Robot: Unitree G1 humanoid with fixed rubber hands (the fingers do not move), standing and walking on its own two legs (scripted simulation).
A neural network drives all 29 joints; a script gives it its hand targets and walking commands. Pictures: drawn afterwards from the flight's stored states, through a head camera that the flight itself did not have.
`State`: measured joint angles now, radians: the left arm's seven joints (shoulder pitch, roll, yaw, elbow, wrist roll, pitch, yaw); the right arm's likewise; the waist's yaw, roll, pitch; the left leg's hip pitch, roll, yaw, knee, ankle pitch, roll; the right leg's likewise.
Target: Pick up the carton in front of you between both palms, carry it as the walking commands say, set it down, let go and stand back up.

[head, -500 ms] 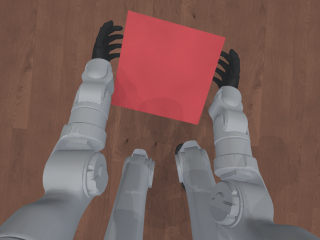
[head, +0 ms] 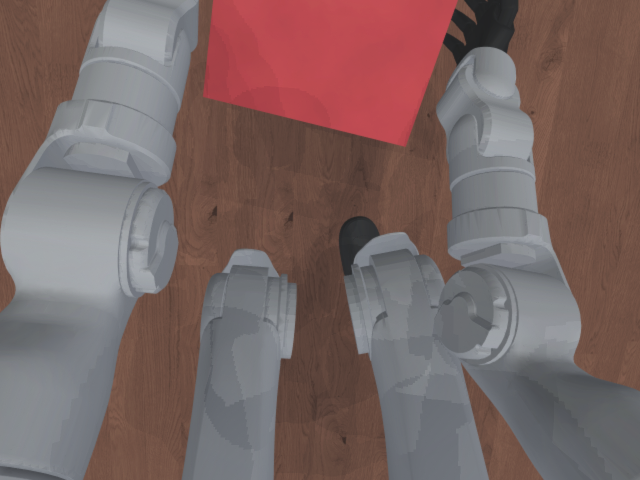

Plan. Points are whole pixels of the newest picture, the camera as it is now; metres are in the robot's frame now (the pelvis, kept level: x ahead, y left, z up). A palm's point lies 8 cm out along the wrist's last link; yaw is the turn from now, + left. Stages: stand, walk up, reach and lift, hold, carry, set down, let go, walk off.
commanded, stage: set down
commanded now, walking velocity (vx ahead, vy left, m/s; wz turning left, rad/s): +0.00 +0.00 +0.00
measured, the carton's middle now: (326, 15) +0.56 -0.05 -0.27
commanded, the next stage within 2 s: none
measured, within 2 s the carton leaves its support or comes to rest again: rests again in 0.78 s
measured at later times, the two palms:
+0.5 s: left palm out of the picture +0.60 +0.09 -0.17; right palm (485, 36) +0.51 -0.20 -0.17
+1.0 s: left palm out of the picture +0.60 +0.10 -0.19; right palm (476, 24) +0.52 -0.20 -0.18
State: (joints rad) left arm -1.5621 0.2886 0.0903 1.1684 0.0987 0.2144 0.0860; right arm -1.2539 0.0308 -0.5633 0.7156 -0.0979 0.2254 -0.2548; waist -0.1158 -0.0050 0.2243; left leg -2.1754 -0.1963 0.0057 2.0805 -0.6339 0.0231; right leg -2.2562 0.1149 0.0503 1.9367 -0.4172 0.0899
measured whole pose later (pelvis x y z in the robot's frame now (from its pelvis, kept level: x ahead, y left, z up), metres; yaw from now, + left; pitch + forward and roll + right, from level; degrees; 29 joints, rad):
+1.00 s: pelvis +0.02 +0.00 -0.03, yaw -1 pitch +45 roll -7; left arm -1.61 0.29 0.16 1.23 0.25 0.17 -0.01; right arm -1.34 -0.02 -0.78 0.90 -0.22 0.18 -0.04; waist -0.15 -0.03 0.19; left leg -2.28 -0.12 0.01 2.21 -0.70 0.08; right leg -2.33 0.05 -0.03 2.06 -0.52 0.06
